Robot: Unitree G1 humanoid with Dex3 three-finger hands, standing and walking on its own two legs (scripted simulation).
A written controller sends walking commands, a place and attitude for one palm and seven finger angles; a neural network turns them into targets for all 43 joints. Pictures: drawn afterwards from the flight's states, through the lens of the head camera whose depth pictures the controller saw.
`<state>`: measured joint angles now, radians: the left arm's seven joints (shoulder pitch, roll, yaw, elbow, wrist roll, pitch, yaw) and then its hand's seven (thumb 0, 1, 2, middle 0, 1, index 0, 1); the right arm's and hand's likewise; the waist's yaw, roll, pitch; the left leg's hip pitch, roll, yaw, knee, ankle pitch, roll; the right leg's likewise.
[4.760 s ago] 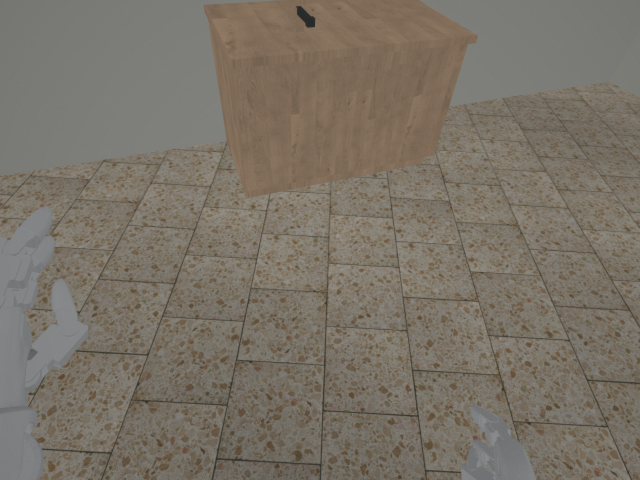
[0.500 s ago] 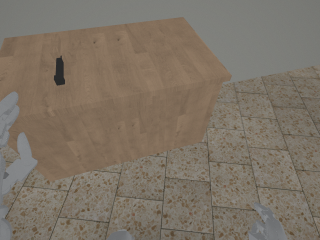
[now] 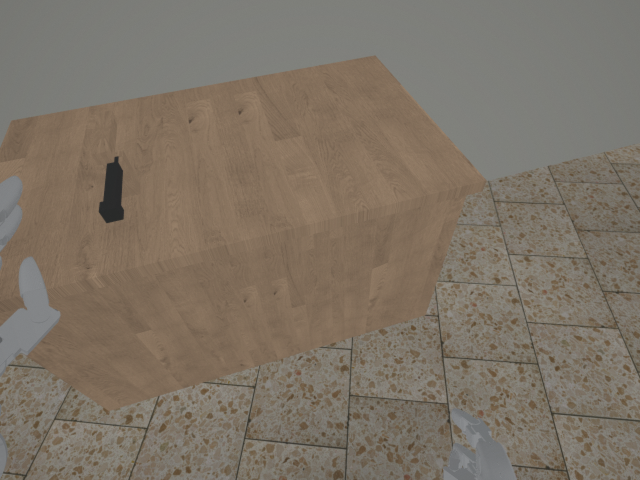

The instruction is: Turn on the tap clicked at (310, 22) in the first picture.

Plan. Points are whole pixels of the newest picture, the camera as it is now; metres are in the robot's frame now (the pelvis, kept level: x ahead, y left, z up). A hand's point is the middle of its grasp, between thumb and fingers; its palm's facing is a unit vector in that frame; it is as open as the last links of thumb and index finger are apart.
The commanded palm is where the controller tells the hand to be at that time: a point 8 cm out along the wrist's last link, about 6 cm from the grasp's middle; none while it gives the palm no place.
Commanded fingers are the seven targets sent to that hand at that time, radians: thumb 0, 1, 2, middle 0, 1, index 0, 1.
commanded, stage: take the last steps up to it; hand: left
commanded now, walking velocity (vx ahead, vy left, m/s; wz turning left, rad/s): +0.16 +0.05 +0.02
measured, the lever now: (111, 210) +0.51 +0.40 +0.02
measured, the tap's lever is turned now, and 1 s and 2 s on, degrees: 0 0 0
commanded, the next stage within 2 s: come to a stop and stand still in 0.24 s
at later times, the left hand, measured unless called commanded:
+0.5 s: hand (53, 253) +0.28 +0.27 +0.19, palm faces +0.45 -0.82 -0.35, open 7.5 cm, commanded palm +0.21 +0.30 +0.19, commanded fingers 0.00 0.90 0.90 -0.20 -0.30 -0.20 -0.30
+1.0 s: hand (142, 300) +0.25 +0.19 +0.15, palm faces +0.25 -0.88 -0.41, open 7.5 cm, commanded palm +0.21 +0.25 +0.19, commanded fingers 0.00 0.90 0.90 -0.20 -0.30 -0.20 -0.30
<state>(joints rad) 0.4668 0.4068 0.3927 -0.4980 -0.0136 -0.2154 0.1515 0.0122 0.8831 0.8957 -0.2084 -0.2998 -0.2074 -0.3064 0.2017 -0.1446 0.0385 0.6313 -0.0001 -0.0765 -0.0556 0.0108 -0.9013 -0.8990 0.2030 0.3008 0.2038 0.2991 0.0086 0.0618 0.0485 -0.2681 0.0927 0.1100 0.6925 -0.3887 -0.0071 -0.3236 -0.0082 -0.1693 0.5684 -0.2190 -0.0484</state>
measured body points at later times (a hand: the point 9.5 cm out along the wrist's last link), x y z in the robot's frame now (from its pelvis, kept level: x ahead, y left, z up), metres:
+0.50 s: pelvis +0.06 +0.02 +0.01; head +0.07 +0.04 +0.46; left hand +0.25 +0.31 +0.21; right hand +0.23 -0.21 -0.07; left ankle +0.10 +0.13 -0.73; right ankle +0.04 -0.09 -0.70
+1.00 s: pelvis +0.03 -0.02 +0.01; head +0.04 -0.03 +0.46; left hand +0.23 +0.24 +0.18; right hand +0.17 -0.29 -0.06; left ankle +0.08 +0.10 -0.72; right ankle +0.07 -0.10 -0.73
